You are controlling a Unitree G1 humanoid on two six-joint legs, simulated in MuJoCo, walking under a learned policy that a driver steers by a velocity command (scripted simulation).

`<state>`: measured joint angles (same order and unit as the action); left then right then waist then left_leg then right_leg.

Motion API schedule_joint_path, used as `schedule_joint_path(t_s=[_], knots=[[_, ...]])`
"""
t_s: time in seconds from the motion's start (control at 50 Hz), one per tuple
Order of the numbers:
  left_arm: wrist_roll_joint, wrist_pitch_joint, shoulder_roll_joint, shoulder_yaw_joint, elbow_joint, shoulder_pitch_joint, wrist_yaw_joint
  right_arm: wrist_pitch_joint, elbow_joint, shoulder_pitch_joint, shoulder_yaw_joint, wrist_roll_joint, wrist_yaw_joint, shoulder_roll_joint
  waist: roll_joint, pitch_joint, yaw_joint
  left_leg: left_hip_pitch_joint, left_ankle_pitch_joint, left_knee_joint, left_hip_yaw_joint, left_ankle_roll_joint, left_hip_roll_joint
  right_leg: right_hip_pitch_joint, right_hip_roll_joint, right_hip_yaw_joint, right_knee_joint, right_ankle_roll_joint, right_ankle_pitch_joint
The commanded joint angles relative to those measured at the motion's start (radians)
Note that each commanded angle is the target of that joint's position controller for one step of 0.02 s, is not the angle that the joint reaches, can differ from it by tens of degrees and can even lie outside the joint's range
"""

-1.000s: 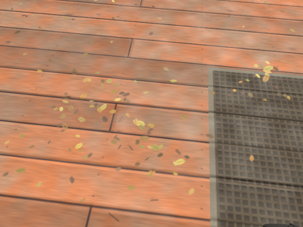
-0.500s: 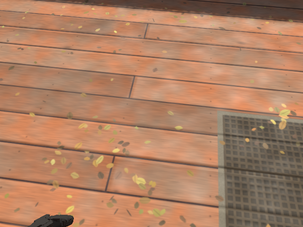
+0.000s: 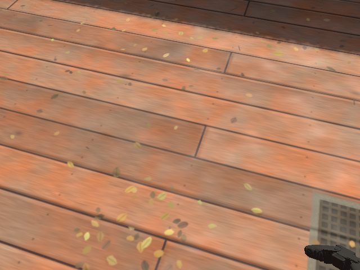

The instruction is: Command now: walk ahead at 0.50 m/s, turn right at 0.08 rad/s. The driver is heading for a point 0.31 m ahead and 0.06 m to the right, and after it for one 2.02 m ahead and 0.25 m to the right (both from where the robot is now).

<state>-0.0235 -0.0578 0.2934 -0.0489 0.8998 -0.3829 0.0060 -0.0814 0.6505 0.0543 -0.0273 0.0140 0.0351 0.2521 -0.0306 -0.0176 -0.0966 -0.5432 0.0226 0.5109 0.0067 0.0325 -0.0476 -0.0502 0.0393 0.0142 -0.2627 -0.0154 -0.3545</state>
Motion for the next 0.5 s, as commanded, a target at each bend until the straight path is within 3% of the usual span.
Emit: schedule_joint_path(t_s=[0.02,0.04,0.06,0.08,0.1,0.12,0.14,0.18,0.24,0.32,0.38,0.44,0.5], knots=[[0.001,0.005,0.167,-0.035,-0.041,0.026,-0.009,-0.019,-0.021,0.168,-0.069,-0.007,-0.007,0.167,0.091,0.107,0.163,0.317,0.023,-0.052,-0.028,0.063,0.035,0.064,-0.222,-0.097,-0.253,-0.113,0.760],[0.024,0.001,0.113,-0.012,-0.070,0.032,-0.009,-0.017,0.008,0.350,-0.091,-0.022,-0.019,0.239,0.001,0.262,0.233,0.629,-0.023,-0.004,0.140,0.124,-0.132,0.262,-0.160,-0.061,-0.543,-0.077,0.528],[0.018,-0.018,-0.007,0.024,-0.082,-0.106,-0.002,-0.009,0.024,0.394,-0.105,-0.028,-0.019,0.309,-0.270,0.394,0.171,0.949,0.156,-0.092,0.584,0.273,-0.371,0.650,0.010,-0.034,-0.886,-0.015,-0.143],[-0.006,-0.032,0.103,-0.001,-0.061,-0.057,0.002,-0.005,0.020,0.406,-0.082,-0.020,-0.020,0.205,-0.175,0.379,0.217,0.915,0.304,-0.170,0.669,0.259,-0.363,0.753,-0.024,-0.159,-1.008,-0.018,-0.225],[-0.028,-0.037,0.153,-0.020,-0.090,0.033,0.004,-0.007,0.019,0.340,-0.068,-0.018,-0.024,0.171,-0.121,0.221,0.210,0.788,0.289,-0.195,0.513,0.214,-0.334,0.809,-0.067,-0.150,-1.029,-0.024,-0.142],[-0.023,-0.036,0.142,-0.019,-0.099,0.083,0.000,-0.009,0.017,0.275,-0.060,-0.020,-0.024,0.150,-0.061,0.143,0.180,0.656,0.219,-0.225,0.397,0.190,-0.292,0.783,-0.113,-0.124,-0.995,-0.018,-0.055],[-0.010,-0.029,0.130,-0.024,-0.102,0.104,-0.002,-0.013,0.020,0.225,-0.053,-0.021,-0.021,0.123,-0.050,0.080,0.153,0.549,0.156,-0.263,0.311,0.177,-0.256,0.754,-0.138,-0.121,-0.944,-0.010,0.001],[-0.009,-0.001,0.092,-0.026,-0.088,0.060,-0.005,-0.029,0.031,0.179,-0.051,-0.028,-0.017,0.100,-0.073,0.047,0.103,0.429,0.089,-0.333,0.195,0.164,-0.219,0.656,-0.167,-0.123,-0.902,0.003,0.069],[-0.006,0.027,0.056,-0.026,-0.101,0.079,-0.009,-0.046,0.061,0.167,-0.061,-0.030,-0.021,0.117,-0.045,0.004,0.083,0.385,-0.021,-0.382,0.075,0.170,-0.218,0.688,-0.173,-0.133,-0.851,0.019,0.145],[0.001,0.023,0.041,-0.025,-0.134,0.167,0.005,-0.038,0.093,0.185,-0.071,-0.032,-0.037,0.141,-0.027,-0.023,0.101,0.431,-0.077,-0.397,-0.060,0.150,-0.194,0.736,-0.166,-0.122,-0.649,0.026,0.340],[0.005,0.017,0.020,-0.015,-0.171,0.273,0.024,-0.027,0.115,0.216,-0.078,-0.024,-0.047,0.165,-0.008,-0.054,0.143,0.465,-0.088,-0.402,-0.132,0.136,-0.198,0.720,-0.157,-0.058,-0.501,0.015,0.423],[0.006,0.015,0.007,-0.007,-0.215,0.363,0.036,-0.009,0.155,0.283,-0.085,-0.009,-0.046,0.178,0.007,-0.086,0.178,0.555,-0.114,-0.380,-0.151,0.137,-0.228,0.743,-0.142,-0.028,-0.406,-0.010,0.377],[0.005,0.012,0.020,-0.010,-0.248,0.396,0.047,0.012,0.187,0.305,-0.091,0.008,-0.043,0.196,-0.012,-0.088,0.162,0.649,-0.270,-0.309,-0.156,0.131,-0.260,0.726,-0.107,0.009,-0.347,-0.050,0.244]])
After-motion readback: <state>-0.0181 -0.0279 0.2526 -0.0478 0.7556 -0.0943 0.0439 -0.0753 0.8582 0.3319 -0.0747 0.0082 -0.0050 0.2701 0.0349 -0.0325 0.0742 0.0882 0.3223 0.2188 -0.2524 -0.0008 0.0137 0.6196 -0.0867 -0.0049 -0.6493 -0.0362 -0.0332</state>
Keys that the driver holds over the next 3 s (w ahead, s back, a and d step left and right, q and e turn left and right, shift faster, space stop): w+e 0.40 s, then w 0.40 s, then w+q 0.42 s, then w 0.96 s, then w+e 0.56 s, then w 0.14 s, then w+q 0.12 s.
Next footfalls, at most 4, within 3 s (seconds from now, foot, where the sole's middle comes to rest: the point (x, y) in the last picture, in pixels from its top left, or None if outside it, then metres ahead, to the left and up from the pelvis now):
0.04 left None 0.19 0.12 -0.77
0.58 right None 0.44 -0.17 -0.77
1.12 left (209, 190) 0.79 -0.01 -0.77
1.64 right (261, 139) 1.08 -0.24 -0.77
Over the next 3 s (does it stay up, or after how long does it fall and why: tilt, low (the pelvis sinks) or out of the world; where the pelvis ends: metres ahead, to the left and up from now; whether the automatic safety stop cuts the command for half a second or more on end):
stays up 1.65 -0.20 0.02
